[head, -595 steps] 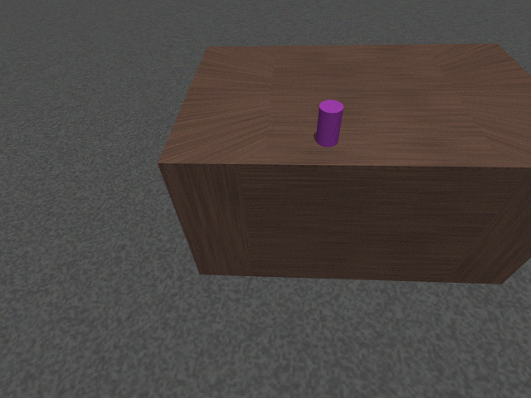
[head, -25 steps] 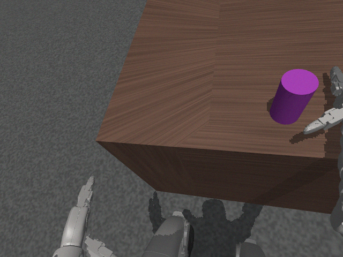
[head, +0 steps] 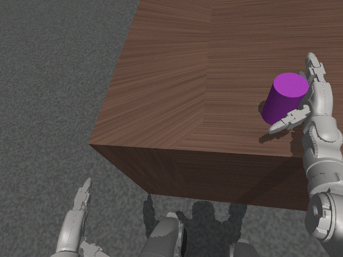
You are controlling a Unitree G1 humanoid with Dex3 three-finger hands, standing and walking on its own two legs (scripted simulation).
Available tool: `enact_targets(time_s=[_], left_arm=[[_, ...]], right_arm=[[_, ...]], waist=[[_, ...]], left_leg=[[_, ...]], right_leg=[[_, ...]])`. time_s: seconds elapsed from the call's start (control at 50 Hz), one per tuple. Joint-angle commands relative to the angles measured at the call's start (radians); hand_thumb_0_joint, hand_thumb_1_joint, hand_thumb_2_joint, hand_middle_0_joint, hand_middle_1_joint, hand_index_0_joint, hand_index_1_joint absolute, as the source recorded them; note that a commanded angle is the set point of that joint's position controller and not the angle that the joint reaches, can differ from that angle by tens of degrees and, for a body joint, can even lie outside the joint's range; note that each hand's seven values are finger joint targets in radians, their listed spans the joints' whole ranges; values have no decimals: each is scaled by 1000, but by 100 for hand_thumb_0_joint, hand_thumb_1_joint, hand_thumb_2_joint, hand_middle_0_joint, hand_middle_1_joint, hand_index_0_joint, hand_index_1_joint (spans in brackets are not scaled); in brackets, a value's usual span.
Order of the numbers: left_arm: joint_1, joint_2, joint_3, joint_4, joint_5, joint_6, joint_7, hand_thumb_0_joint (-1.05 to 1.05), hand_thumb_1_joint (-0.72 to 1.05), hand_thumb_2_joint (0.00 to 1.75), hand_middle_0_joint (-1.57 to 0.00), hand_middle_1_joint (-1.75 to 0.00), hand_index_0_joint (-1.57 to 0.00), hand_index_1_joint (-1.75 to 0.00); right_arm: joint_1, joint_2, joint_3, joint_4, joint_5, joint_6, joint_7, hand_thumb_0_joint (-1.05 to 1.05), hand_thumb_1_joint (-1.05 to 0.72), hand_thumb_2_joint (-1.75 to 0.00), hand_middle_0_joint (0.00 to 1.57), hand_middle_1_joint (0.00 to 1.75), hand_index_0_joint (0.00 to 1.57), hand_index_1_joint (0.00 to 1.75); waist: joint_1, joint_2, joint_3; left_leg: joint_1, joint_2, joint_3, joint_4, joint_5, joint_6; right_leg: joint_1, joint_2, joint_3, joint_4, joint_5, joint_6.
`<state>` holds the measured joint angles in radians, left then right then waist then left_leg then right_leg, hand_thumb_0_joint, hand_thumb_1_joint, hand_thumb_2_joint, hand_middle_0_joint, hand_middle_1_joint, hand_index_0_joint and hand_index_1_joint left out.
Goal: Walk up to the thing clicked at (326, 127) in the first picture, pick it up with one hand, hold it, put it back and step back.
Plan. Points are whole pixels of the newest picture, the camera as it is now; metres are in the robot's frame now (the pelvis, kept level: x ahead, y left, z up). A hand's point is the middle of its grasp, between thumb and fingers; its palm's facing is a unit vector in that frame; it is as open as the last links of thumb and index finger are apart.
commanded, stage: close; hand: right
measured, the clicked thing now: (282, 101) +0.49 -0.15 +0.03
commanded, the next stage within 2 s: settle in 0.70 s
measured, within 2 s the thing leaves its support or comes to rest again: leaves its support in 1.02 s
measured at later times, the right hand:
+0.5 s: hand (284, 92) +0.50 -0.15 +0.04, palm faces +0.01 +1.00 +0.01, open 14.3 cm
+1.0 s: hand (284, 94) +0.49 -0.15 +0.05, palm faces +0.01 +1.00 +0.00, open 9.5 cm
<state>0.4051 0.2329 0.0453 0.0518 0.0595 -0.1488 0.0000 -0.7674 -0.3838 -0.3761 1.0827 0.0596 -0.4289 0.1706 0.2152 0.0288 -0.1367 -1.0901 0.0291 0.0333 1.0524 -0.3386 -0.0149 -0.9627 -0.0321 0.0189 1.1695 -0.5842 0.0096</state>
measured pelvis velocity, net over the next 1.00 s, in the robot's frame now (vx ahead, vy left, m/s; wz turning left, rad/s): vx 0.00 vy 0.00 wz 0.00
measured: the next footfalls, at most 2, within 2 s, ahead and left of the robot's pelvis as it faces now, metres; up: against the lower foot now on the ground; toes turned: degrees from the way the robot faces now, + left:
none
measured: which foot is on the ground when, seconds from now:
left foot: down 0.00-1.00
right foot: down 0.00-1.00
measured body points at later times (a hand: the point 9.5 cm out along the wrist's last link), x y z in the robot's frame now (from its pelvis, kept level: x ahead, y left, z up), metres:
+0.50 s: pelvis +0.00 +0.00 +0.00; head +0.12 -0.03 +0.43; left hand +0.14 +0.26 +0.00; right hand +0.49 -0.20 +0.04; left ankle +0.08 +0.14 -0.65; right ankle -0.02 -0.12 -0.65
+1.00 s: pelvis +0.00 +0.00 +0.00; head +0.12 -0.03 +0.44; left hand +0.14 +0.27 -0.01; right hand +0.48 -0.20 +0.05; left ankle +0.08 +0.14 -0.65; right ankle -0.02 -0.12 -0.65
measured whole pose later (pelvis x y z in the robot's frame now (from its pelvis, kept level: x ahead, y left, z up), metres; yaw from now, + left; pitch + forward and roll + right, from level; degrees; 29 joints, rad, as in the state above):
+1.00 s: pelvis +0.00 +0.00 +0.00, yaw +0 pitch +21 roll +1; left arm 0.41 0.25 0.06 0.08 0.05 -0.13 0.00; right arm -0.79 -0.37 -0.36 1.08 0.04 -0.39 0.11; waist 0.21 0.00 -0.12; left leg -1.07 0.04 0.02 1.04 -0.33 -0.02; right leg -0.94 -0.02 0.01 1.16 -0.58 0.00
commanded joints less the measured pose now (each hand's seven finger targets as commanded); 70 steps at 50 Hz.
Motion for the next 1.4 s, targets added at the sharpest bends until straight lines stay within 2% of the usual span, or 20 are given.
enact_targets(time_s=[0.0, 0.08, 0.18, 0.26, 0.34, 0.38, 0.4, 0.44, 0.52, 0.64, 0.7, 0.76, 0.8, 0.94, 1.02, 1.06, 1.16, 1.22, 1.3, 1.38], left_arm=[[57, 191, 137, -196, -15, -41, 7, 0, -60, 8, -6, -5, -3, -7], [14, 143, 88, -247, -24, -40, -2, 0, -57, 6, -5, -5, -4, -6], [26, 151, 109, -223, -19, -43, 4, 0, -56, 6, -5, -5, -5, -5], [62, 128, 75, -229, -13, -41, 2, 0, -55, 5, -5, -5, -4, -5], [88, 132, 74, -209, -10, -40, -2, 0, -55, 5, -4, -5, -4, -5], [35, 180, 118, -238, -14, -46, 5, 0, -55, 5, -5, -5, -4, -5], [41, 166, 105, -222, -11, -44, 4, 0, -56, 6, -5, -5, -4, -5], [18, 205, 147, -224, -17, -45, 8, 0, -55, 5, -4, -4, -4, -5], [16, 142, 75, -203, -23, -39, 0, 0, -56, 6, -4, -4, -4, -5], [33, 132, 76, -180, -19, -41, 7, 0, -54, 4, -4, -4, -4, -4], [61, 120, 68, -145, -13, -44, 4, 0, -54, 4, -4, -5, -5, -4], [92, 176, 120, -240, -12, -43, 3, 0, -53, 4, -4, -5, -5, -4], [165, 161, 113, -176, -14, -32, -2, 0, -54, 5, -5, -6, -6, -5], [-19, 180, 126, -125, -23, -42, 12, 0, -56, 5, -5, -5, -5, -5], [-44, 180, 101, -177, -28, -41, 22, 0, -54, 5, -5, -5, -5, -5], [28, 157, 84, -123, -30, -31, 23, 0, -54, 4, -5, -5, -5, -4], [-3, 139, 75, -58, -28, -27, 23, 0, -54, 5, -5, -5, -5, -5], [2, 126, 66, -39, -27, -34, 19, 0, -54, 4, -5, -5, -6, -4], [20, 205, 140, -94, -29, -33, 27, 0, -53, 4, -5, -5, -6, -4], [-24, 172, 109, -95, -40, -35, 26, 0, -54, 4, -5, -5, -5, -4]], right_arm=[[-337, -169, -26, -171, 11, -70, -17, 0, 61, -7, 4, 7, 5, 7], [-343, -137, -28, -180, 23, -83, -22, 0, 61, -10, 34, 24, 34, 24], [-458, -212, -45, -170, -5, -111, -34, 0, 60, -12, 50, 32, 51, 32], [-552, -276, -61, -247, -22, -116, -33, 0, 55, -15, 57, 36, 57, 36], [-496, -148, 21, -140, -24, -64, -22, 0, 52, -19, 65, 42, 65, 42], [-490, -189, -10, -156, -19, -53, -28, 0, 49, -21, 70, 46, 70, 46], [-514, -144, 30, -183, -14, -50, -28, 0, 49, -25, 73, 50, 73, 50], [-465, -151, 12, -156, -6, -41, -41, 0, 47, -29, 83, 57, 83, 57], [-431, -193, -40, -160, 5, -57, -49, 0, 39, -41, 100, 73, 100, 73], [-507, -187, -24, -153, -6, -83, -44, 0, 14, -61, 112, 90, 112, 90], [-498, -141, 16, -131, -12, -85, -42, 0, 2, -70, 116, 96, 117, 96], [-506, -202, -1, -249, -19, -78, -45, 0, -3, -86, 121, 110, 123, 110], [-424, -134, 22, -176, -16, -47, -47, 0, -8, -100, 118, 121, 121, 121], [-550, -179, -8, -266, 13, -57, -53, 0, -29, -128, 132, 141, 135, 141], [-574, -226, -15, -304, 17, -51, -46, 0, -21, -126, 134, 142, 137, 142], [-527, -176, 15, -258, 20, -35, -45, 0, -18, -129, 131, 143, 135, 143], [-639, -243, -29, -332, 29, -41, -55, 0, -14, -129, 131, 143, 136, 143], [-510, -170, -2, -170, 19, -19, -50, 0, -12, -129, 129, 143, 134, 143], [-500, -184, 9, -212, 12, 0, -35, 0, -9, -129, 126, 142, 132, 142], [-592, -193, 2, -315, 34, 10, -25, 0, -11, -132, 130, 146, 136, 146]], waist=[[-10, -159, -515], [-7, -38, -451], [21, -54, -395], [12, -186, -529], [22, -206, -527], [6, -221, -576], [17, -235, -557], [6, -187, -526], [-26, -102, -495], [30, -91, -414], [30, -138, -389], [13, -228, -587], [13, -218, -518], [-20, -166, -486], [-27, -139, -630], [-21, -147, -572], [-30, -170, -470], [-16, -101, -375], [-9, -103, -505], [-27, -146, -575]], left_leg=[[477, -33, -8, -57, 306, 40], [520, -26, -21, -82, 236, 28], [442, -25, -37, -86, 170, 24], [441, -20, -46, -72, 190, 30], [424, -27, -24, -62, 220, 33], [412, -31, -9, -51, 232, 36], [390, -35, -4, -47, 233, 39], [409, -35, 1, -53, 229, 38], [499, -31, -3, -66, 236, 32], [411, -31, -20, -78, 181, 29], [327, -36, -9, -67, 152, 33], [407, -35, -3, -57, 225, 36], [407, -39, 3, -62, 254, 36], [414, -30, 3, -78, 190, 42], [559, -31, -2, -114, 251, 32], [563, -32, -5, -127, 275, 33], [497, -28, -20, -144, 248, 35], [490, -25, -30, -172, 193, 28], [573, -27, -19, -171, 285, 27], [604, -28, -6, -162, 361, 33]], right_leg=[[166, 26, -1, -172, 480, 6], [56, 29, -3, -179, 334, -16], [39, 30, -4, -164, 263, -26], [125, 29, -9, -159, 297, -13], [146, 36, -7, -165, 332, -5], [190, 28, 5, -167, 382, 3], [189, 24, 10, -166, 398, 7], [166, 22, 12, -171, 394, 6], [85, 28, 1, -181, 367, -6], [78, 26, 1, -176, 287, -19], [125, 24, 9, -183, 290, -10], [260, 26, 9, -190, 401, 7], [248, 31, 3, -186, 451, 10], [191, 18, 25, -215, 369, 5], [255, 30, 4, -225, 387, -6], [256, 36, -3, -236, 416, -3], [243, 32, -6, -255, 387, -7], [188, 37, -16, -262, 301, -18], [270, 39, -13, -273, 387, -14], [346, 36, -3, -283, 513, 0]])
